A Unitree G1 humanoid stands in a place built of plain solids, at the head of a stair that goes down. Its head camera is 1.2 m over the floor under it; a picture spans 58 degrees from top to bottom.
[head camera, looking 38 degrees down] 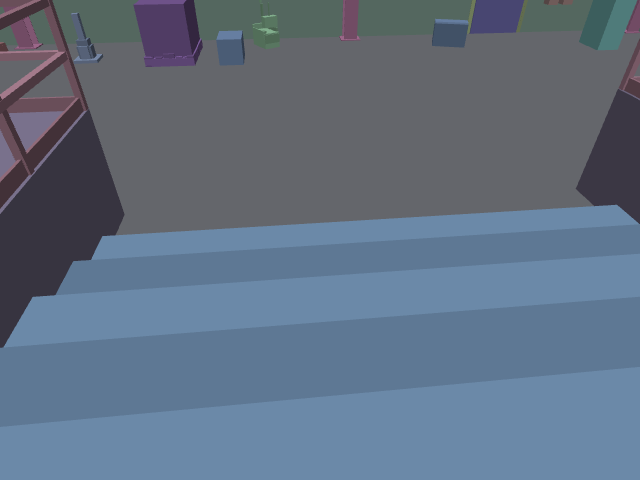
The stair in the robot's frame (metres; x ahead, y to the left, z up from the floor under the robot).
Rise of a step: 0.16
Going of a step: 0.48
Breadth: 4.15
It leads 6 degrees to the left of straight ahead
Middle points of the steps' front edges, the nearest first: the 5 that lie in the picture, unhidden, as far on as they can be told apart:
0.92 -0.61 -0.16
1.39 -0.56 -0.32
1.87 -0.51 -0.47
2.34 -0.47 -0.63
2.81 -0.42 -0.79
